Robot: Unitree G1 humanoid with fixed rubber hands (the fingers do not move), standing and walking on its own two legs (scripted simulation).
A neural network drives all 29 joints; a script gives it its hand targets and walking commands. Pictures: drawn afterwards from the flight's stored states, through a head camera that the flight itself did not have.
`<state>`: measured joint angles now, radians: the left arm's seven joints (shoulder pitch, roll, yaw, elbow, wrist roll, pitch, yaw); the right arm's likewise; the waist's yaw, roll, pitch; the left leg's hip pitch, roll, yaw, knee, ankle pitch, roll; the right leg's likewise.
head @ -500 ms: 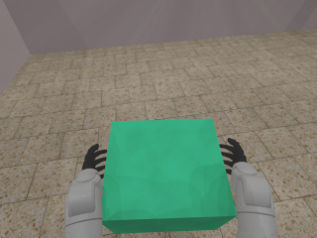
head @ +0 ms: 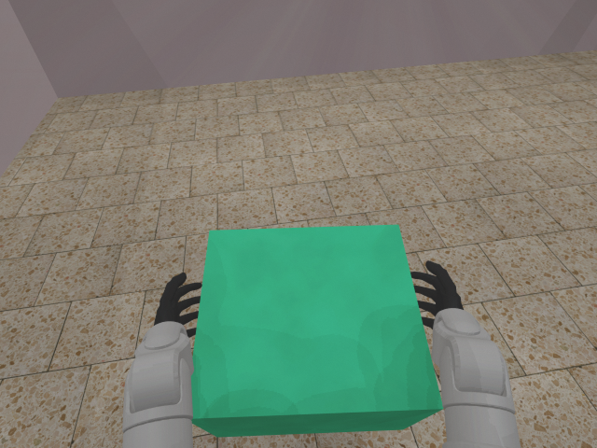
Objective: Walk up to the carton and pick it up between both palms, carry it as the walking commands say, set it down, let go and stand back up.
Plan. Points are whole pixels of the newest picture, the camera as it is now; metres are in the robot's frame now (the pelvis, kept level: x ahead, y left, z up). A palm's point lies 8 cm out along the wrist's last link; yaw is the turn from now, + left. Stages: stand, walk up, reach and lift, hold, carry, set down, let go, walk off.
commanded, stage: carry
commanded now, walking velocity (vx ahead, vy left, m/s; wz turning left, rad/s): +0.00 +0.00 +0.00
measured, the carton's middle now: (307, 331) +0.31 +0.00 -0.03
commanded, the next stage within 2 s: hold in 0.04 s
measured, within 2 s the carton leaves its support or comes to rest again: neither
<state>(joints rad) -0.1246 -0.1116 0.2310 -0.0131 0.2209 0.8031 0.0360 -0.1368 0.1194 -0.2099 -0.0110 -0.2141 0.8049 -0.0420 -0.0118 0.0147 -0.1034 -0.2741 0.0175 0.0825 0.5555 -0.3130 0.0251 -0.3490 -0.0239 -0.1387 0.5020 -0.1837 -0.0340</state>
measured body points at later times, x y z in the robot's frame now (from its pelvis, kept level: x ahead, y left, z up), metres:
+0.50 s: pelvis +0.02 -0.01 +0.02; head -0.01 -0.02 +0.46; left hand +0.32 +0.18 +0.06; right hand +0.31 -0.20 +0.05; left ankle -0.01 +0.10 -0.73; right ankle +0.05 -0.10 -0.73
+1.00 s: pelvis +0.03 +0.00 +0.02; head -0.01 +0.00 +0.47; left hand +0.31 +0.19 +0.04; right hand +0.31 -0.19 +0.05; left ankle -0.01 +0.10 -0.73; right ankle +0.05 -0.10 -0.73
